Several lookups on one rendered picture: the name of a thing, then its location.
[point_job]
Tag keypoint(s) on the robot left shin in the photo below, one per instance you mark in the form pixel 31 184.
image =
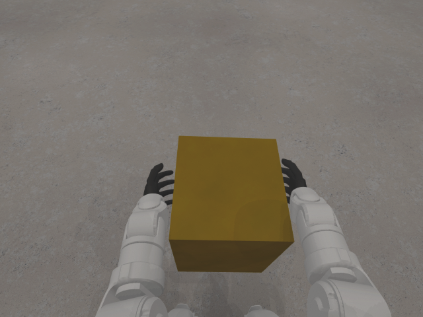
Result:
pixel 184 306

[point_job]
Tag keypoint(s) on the robot right forearm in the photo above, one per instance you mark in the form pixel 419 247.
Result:
pixel 327 255

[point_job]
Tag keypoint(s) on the robot right shin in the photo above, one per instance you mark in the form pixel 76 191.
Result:
pixel 256 307

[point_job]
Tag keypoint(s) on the left robot hand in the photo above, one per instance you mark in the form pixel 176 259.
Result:
pixel 153 187

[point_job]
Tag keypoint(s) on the robot right upper arm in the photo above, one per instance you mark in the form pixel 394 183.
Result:
pixel 334 298

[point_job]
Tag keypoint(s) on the carton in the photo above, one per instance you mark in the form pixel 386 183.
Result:
pixel 230 210

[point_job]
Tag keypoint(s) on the right robot hand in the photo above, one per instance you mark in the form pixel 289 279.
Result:
pixel 295 179

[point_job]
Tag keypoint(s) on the robot left forearm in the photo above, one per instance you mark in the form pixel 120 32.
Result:
pixel 139 270

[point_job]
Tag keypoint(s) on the robot shin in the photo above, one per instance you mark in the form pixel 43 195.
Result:
pixel 184 306
pixel 256 307

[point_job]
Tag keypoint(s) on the robot left upper arm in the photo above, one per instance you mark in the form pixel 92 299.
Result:
pixel 144 306

